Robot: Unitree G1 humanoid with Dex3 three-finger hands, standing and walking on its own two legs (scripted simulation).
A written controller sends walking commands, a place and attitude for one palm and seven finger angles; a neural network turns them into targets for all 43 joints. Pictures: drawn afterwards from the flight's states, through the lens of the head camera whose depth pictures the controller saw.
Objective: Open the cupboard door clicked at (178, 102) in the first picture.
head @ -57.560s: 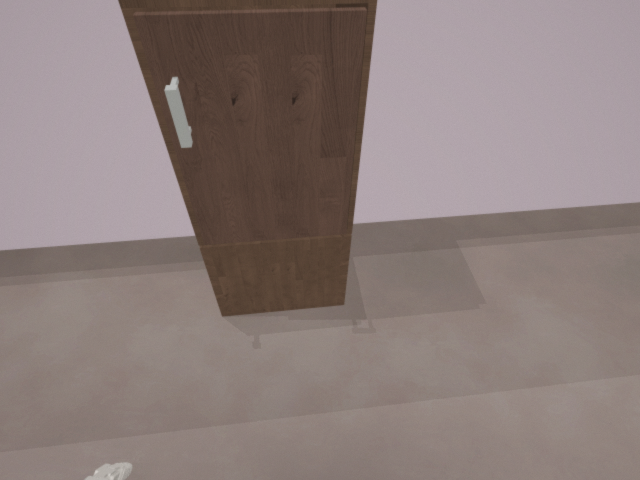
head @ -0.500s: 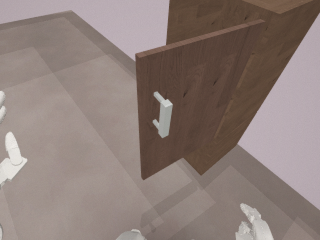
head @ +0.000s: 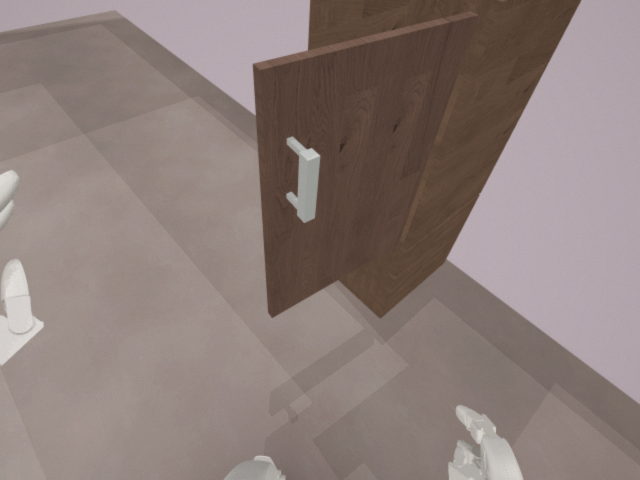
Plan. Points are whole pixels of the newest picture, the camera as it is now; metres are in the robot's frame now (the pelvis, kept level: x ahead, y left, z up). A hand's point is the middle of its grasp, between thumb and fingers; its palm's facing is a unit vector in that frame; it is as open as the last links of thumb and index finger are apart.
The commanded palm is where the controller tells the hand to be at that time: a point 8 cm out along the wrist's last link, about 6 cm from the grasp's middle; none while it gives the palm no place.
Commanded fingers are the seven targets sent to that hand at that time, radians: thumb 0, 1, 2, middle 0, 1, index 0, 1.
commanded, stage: stop stepping back and stand still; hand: left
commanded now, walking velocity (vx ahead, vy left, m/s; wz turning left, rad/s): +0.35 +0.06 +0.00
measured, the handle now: (300, 180) +0.51 +0.08 +0.08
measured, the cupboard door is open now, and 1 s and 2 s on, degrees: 84 84 84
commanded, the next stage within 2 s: let the arm hang, fingers relaxed in 0.70 s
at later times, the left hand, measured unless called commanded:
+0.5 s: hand out of the picture +0.11 +0.28 +0.20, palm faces +0.53 -0.74 -0.41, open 7.4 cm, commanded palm +0.05 +0.31 +0.19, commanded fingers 0.00 0.90 0.90 -0.20 -0.30 -0.20 -0.30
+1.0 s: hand out of the picture +0.07 +0.23 -0.07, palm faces +0.14 -0.92 -0.37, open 7.4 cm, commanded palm none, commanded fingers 0.00 0.90 0.90 -0.20 -0.30 -0.20 -0.30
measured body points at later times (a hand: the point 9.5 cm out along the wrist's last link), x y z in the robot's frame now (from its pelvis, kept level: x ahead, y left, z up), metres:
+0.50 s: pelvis -0.07 +0.01 +0.01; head -0.09 +0.02 +0.46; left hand +0.08 +0.32 +0.22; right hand +0.07 -0.25 -0.07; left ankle -0.10 +0.13 -0.72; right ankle -0.04 -0.10 -0.73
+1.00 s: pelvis -0.08 +0.00 +0.01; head -0.05 -0.03 +0.46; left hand +0.06 +0.28 -0.05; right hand +0.07 -0.23 -0.13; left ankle -0.10 +0.15 -0.68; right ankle -0.04 -0.05 -0.72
